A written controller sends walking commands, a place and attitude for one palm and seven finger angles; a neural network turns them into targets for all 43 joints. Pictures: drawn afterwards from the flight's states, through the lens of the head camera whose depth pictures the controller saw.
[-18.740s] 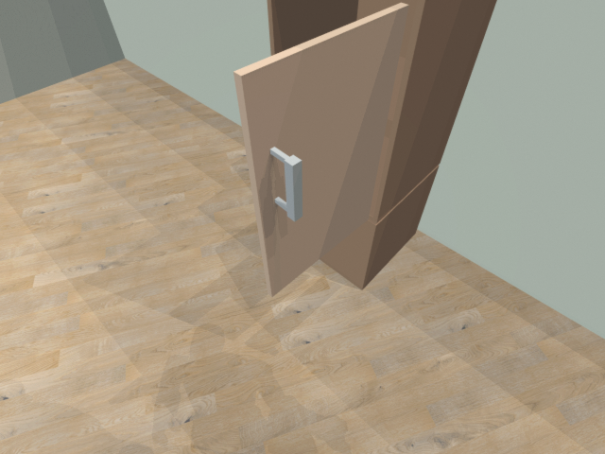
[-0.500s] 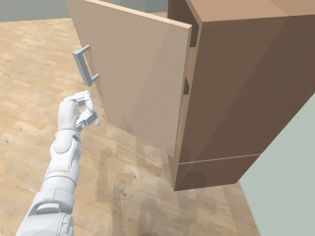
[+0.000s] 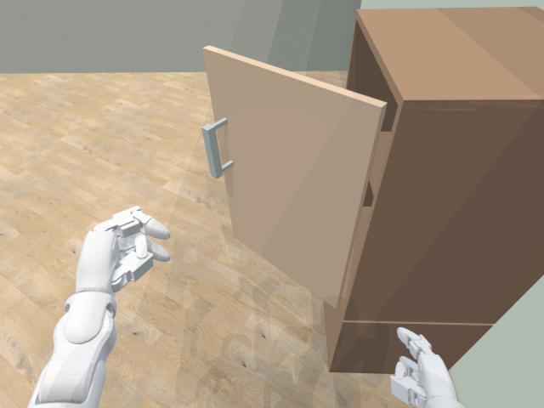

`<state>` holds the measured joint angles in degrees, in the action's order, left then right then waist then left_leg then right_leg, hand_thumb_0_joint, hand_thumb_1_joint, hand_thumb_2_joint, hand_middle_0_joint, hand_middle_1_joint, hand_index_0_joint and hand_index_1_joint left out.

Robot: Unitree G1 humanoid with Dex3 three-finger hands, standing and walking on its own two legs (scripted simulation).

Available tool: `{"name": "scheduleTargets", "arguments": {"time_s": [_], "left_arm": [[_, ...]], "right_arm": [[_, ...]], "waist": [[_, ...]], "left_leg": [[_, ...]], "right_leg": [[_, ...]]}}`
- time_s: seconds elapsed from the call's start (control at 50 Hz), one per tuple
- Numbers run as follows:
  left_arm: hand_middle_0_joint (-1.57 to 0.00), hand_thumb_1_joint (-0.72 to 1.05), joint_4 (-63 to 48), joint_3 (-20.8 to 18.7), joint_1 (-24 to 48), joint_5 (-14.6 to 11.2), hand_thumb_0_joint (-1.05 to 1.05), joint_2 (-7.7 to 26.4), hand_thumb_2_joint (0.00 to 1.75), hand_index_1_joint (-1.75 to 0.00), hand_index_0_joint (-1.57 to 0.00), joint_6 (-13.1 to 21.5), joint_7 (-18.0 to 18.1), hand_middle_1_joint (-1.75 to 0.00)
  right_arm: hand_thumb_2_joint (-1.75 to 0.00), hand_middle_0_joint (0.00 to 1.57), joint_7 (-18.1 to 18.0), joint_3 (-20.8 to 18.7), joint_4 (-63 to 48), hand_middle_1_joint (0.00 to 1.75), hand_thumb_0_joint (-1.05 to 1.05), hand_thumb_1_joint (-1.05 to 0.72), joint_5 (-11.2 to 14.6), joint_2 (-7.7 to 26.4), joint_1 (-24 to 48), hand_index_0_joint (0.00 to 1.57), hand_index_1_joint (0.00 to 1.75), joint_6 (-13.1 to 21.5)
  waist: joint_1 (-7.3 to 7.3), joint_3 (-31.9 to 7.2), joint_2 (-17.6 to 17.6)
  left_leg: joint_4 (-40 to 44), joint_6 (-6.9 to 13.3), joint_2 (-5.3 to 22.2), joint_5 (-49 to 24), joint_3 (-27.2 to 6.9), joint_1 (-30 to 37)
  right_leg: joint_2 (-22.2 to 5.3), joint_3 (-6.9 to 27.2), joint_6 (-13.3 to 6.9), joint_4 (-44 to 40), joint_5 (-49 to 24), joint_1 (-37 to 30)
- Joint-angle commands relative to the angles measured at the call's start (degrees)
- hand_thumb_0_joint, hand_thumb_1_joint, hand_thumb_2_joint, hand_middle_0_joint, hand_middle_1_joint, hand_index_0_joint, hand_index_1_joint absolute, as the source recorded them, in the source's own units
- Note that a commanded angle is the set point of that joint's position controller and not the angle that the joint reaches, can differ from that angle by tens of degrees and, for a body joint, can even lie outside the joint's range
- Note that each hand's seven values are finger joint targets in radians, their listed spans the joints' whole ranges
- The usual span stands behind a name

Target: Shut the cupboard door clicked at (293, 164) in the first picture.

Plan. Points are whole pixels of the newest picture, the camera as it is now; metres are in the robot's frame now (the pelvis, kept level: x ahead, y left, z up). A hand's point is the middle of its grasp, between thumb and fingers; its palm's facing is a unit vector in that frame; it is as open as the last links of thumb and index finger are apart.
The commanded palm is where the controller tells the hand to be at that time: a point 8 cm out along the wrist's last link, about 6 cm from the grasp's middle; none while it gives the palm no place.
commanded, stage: draw the hand back to the body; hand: left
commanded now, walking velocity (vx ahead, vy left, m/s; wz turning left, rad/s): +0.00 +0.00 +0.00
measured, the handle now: (219, 148) +0.65 +0.19 +0.04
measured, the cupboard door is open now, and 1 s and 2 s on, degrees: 51 51 51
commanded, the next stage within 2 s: step back with the hand held close in 0.78 s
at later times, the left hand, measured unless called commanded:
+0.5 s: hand (41, 300) +0.18 +0.27 +0.16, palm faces +0.47 -0.78 -0.42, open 6.8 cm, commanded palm +0.14 +0.30 +0.18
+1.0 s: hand (56, 293) +0.19 +0.26 +0.16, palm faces +0.45 -0.79 -0.42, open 7.4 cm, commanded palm +0.14 +0.29 +0.18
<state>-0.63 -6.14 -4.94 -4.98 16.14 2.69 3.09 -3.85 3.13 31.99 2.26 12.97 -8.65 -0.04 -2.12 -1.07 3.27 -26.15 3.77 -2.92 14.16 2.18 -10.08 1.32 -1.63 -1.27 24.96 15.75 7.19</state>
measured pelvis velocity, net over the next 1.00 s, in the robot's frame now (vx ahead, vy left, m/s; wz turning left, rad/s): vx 0.00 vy -0.01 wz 0.00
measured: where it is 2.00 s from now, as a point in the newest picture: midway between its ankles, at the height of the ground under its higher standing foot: outside the picture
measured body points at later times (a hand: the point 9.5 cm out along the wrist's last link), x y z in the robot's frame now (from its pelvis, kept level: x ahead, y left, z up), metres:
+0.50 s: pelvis +0.00 +0.00 +0.00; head -0.03 -0.03 +0.45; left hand +0.15 +0.31 +0.19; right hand +0.18 -0.23 -0.09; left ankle +0.00 +0.07 -0.74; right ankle -0.02 -0.11 -0.74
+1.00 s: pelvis +0.00 -0.01 +0.00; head -0.02 -0.04 +0.45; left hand +0.16 +0.30 +0.19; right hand +0.18 -0.24 -0.09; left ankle +0.00 +0.07 -0.74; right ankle -0.02 -0.11 -0.74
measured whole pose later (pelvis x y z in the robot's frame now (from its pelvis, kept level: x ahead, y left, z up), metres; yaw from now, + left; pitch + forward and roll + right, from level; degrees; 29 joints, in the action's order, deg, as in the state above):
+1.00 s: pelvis +0.00 -0.01 +0.00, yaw +0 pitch -2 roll -1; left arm -20.0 -21.1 -26.9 -4.5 20.3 6.6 5.4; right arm -3.3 0.7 35.2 0.8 13.7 -11.5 2.6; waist -2.5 -1.2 5.2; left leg -25.9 3.1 -1.4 13.8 1.7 -9.8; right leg 2.9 -2.0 -1.9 21.4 13.8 5.4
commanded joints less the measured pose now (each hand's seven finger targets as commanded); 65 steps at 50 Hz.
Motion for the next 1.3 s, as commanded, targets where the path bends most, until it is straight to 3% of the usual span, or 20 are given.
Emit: {"name": "scheduleTargets", "arguments": {"time_s": [0.0,0.02,0.1,0.2,0.24,0.3,0.38,0.44,0.56,0.66,0.74,0.78,0.88,0.9,0.92,0.96,1.06,1.14,1.2,1.28], "left_arm": [[-0.72,0.90,-19.4,-6.8,8.4,0.2,0.00,9.9,0.90,-0.87,-0.72,3.3,1.6,-0.87],[-0.69,0.90,-20.0,-7.0,6.9,0.2,0.00,9.6,0.90,-0.84,-0.69,3.1,1.7,-0.84],[-0.58,0.90,-24.0,-9.6,2.0,0.5,0.00,10.8,0.90,-0.72,-0.58,3.0,2.0,-0.72],[-0.45,0.90,-28.1,-14.7,-6.7,0.2,0.00,13.5,0.90,-0.57,-0.45,3.2,2.5,-0.57],[-0.39,0.90,-28.9,-16.8,-10.3,0.1,0.00,14.7,0.90,-0.51,-0.39,3.2,2.6,-0.51],[-0.31,0.90,-31.9,-18.8,-13.0,-0.1,0.00,15.3,0.90,-0.42,-0.31,4.0,3.0,-0.42],[-0.20,0.90,-33.4,-21.9,-18.2,-0.3,0.00,16.5,0.90,-0.30,-0.20,4.8,3.3,-0.30],[-0.20,0.90,-31.6,-18.6,-16.1,0.2,0.00,13.6,0.90,-0.30,-0.20,5.0,3.2,-0.30],[-0.20,0.90,-30.6,-18.9,-14.1,0.1,0.00,14.3,0.90,-0.30,-0.20,5.6,3.6,-0.30],[-0.20,0.90,-32.6,-20.3,-14.4,0.2,0.00,15.7,0.90,-0.30,-0.20,6.1,3.9,-0.30],[-0.20,0.90,-30.5,-21.2,-16.8,-0.1,0.00,15.8,0.90,-0.30,-0.20,5.7,3.5,-0.30],[-0.20,0.90,-31.8,-20.4,-15.7,0.0,0.00,15.2,0.90,-0.30,-0.20,5.8,3.4,-0.30],[-0.20,0.90,-31.7,-19.7,-15.8,0.1,0.00,14.6,0.90,-0.30,-0.20,5.7,3.3,-0.30],[-0.20,0.90,-35.0,-26.4,-10.3,0.6,0.00,21.5,0.90,-0.30,-0.20,7.9,4.0,-0.30],[-0.20,0.90,-30.4,-23.0,-15.3,0.5,0.00,17.3,0.90,-0.30,-0.20,8.3,3.8,-0.30],[-0.20,0.90,-30.2,-21.6,-18.0,0.9,0.00,15.9,0.90,-0.30,-0.20,9.1,3.6,-0.30],[-0.20,0.90,-32.3,-22.7,-21.2,0.7,0.00,17.3,0.90,-0.30,-0.20,9.7,4.1,-0.30],[-0.20,0.90,-33.8,-25.7,-23.8,0.4,0.00,20.1,0.90,-0.30,-0.20,9.0,4.6,-0.30],[-0.20,0.90,-35.7,-25.1,-25.0,0.3,0.00,19.4,0.90,-0.30,-0.20,8.8,4.8,-0.30],[-0.20,0.90,-37.2,-25.7,-26.2,0.4,0.00,19.6,0.90,-0.30,-0.20,9.1,5.1,-0.30]], "right_arm": [[-0.90,0.20,-0.4,-2.2,-7.3,0.30,0.00,-0.90,-0.5,6.2,4.7,0.20,0.30,2.2],[-0.90,0.20,-0.3,-2.2,-7.2,0.30,0.00,-0.90,-0.6,6.1,4.9,0.20,0.30,2.2],[-0.90,0.20,0.0,-2.4,-7.2,0.30,0.00,-0.90,-0.9,6.1,5.2,0.20,0.30,2.4],[-0.90,0.20,0.3,-2.9,-7.1,0.30,0.00,-0.90,-1.2,5.9,5.4,0.20,0.30,3.0],[-0.90,0.20,0.3,-3.3,-6.9,0.30,0.00,-0.90,-1.1,6.2,5.6,0.20,0.30,3.3],[-0.90,0.20,0.5,-3.5,-6.8,0.30,0.00,-0.90,-1.0,5.9,5.6,0.20,0.30,4.0],[-0.90,0.20,0.3,-3.8,-6.5,0.30,0.00,-0.90,-0.8,5.8,5.7,0.20,0.30,5.1],[-0.90,0.20,0.2,-4.2,-5.4,0.30,0.00,-0.90,-0.9,6.4,5.2,0.20,0.30,6.0],[-0.90,0.20,-0.6,-4.2,-5.3,0.30,0.00,-0.90,-1.0,6.2,5.5,0.20,0.30,6.7],[-0.90,0.20,-0.6,-3.8,-5.1,0.30,0.00,-0.90,-1.2,5.8,5.9,0.20,0.30,7.6],[-0.90,0.20,-0.4,-3.9,-4.8,0.30,0.00,-0.90,-1.3,5.8,5.8,0.20,0.30,7.5],[-0.90,0.20,-0.3,-3.9,-5.1,0.30,0.00,-0.90,-1.2,5.7,5.8,0.20,0.30,7.3],[-0.90,0.20,-0.3,-4.1,-5.2,0.30,0.00,-0.90,-1.2,5.7,5.8,0.20,0.30,7.2],[-0.90,0.20,-0.2,-4.8,-6.9,0.30,0.00,-0.90,-0.7,7.6,5.6,0.20,0.30,6.0],[-0.90,0.20,-0.4,-4.9,-5.7,0.30,0.00,-0.90,-1.1,7.1,5.1,0.20,0.30,5.2],[-0.90,0.20,-0.3,-5.2,-5.8,0.30,0.00,-0.90,-1.2,7.0,5.1,0.20,0.30,4.3],[-0.90,0.20,-0.7,-6.1,-7.0,0.30,0.00,-0.90,-0.9,7.6,4.7,0.20,0.30,2.2],[-0.90,0.20,-1.3,-6.4,-8.6,0.30,0.00,-0.90,-0.8,7.9,4.6,0.20,0.30,0.3],[-0.90,0.20,-1.3,-6.4,-9.7,0.30,0.00,-0.90,-0.5,7.9,4.0,0.20,0.30,-0.5],[-0.90,0.20,-1.5,-6.4,-10.6,0.30,0.00,-0.90,-0.7,8.2,3.8,0.20,0.30,-0.6]], "waist": [[0.73,-7.4,0.7],[0.81,-6.7,-0.6],[0.24,-6.1,1.2],[-0.77,-6.6,0.2],[-1.09,-5.7,-1.3],[-1.26,-4.9,1.1],[-1.57,-2.4,-0.1],[-0.57,0.3,0.0],[-0.86,0.0,-1.8],[-1.46,-0.7,1.7],[-1.72,0.2,-0.4],[-1.43,0.1,1.6],[-1.28,-0.3,0.5],[0.35,1.2,1.5],[0.83,0.6,-1.3],[1.03,-1.1,-3.2],[1.36,-7.2,-0.7],[1.16,-10.7,-2.3],[1.47,-10.6,-1.4],[1.31,-9.1,0.9]], "left_leg": [[5.6,-2.9,4.5,-16.8,-4.7,8.7],[5.9,-3.1,4.7,-17.2,-4.8,8.7],[6.4,-3.5,4.7,-18.0,-4.9,8.9],[5.8,-3.5,4.5,-19.7,-4.3,7.9],[5.6,-3.1,4.4,-18.7,-4.0,6.8],[5.8,-3.2,4.3,-17.0,-4.1,6.0],[5.8,-2.8,4.2,-14.0,-3.7,4.4],[6.4,-2.6,4.3,-10.4,-3.9,4.3],[6.7,-1.6,3.7,-5.8,-3.5,4.4],[6.7,-1.9,3.5,-6.5,-3.5,4.1],[6.3,-1.7,3.6,-8.5,-3.0,4.0],[6.3,-1.9,3.7,-8.9,-2.9,4.3],[6.4,-1.7,3.8,-8.8,-2.8,5.1],[3.1,-0.2,4.9,-4.7,-4.6,1.2],[1.2,-0.3,4.8,-4.7,-5.2,1.3],[-0.4,-0.6,5.0,-6.5,-5.0,1.3],[0.6,-1.0,6.7,-17.9,-5.2,1.7],[-0.2,-1.2,7.6,-26.3,-5.0,1.0],[0.2,-1.2,8.4,-25.7,-5.8,-1.5],[3.1,-0.7,9.8,-19.1,-7.7,-6.3]], "right_leg": [[-0.7,0.8,-0.6,-4.7,-14.6,-0.5],[-0.6,0.6,-0.6,-4.9,-14.6,-0.6],[-0.7,0.5,-0.6,-5.5,-14.1,-1.4],[-1.0,0.5,-0.4,-5.4,-15.9,-3.2],[-1.0,0.6,-0.3,-5.8,-15.6,-3.3],[-1.2,0.6,-0.3,-5.5,-14.0,-2.9],[-1.3,0.6,-0.1,-6.1,-12.1,-1.6],[-1.3,0.7,0.0,-6.9,-8.6,1.0],[-1.8,1.5,0.1,-7.7,-4.5,1.4],[-1.8,1.8,-0.1,-7.7,-5.4,-0.1],[-1.7,2.1,-0.1,-8.3,-7.4,-0.1],[-1.7,2.1,-0.1,-7.9,-7.7,-0.1],[-1.6,2.0,0.1,-8.1,-7.4,0.3],[-4.8,8.3,0.2,-10.6,-8.5,4.5],[-6.7,9.2,-0.3,-11.0,-8.4,5.4],[-8.1,9.5,-0.6,-10.0,-11.1,6.4],[-6.9,6.3,0.1,-2.8,-23.3,2.8],[-5.8,5.4,0.9,1.2,-31.0,0.5],[-5.4,5.5,0.8,3.0,-28.6,0.1],[-3.8,5.2,1.1,4.4,-20.2,0.0]]}}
